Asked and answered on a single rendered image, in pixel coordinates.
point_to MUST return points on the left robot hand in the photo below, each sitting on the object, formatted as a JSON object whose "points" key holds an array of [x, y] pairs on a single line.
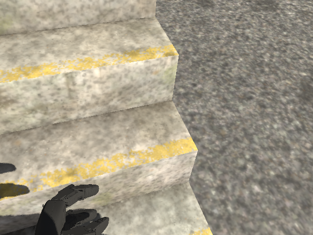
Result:
{"points": [[56, 220]]}

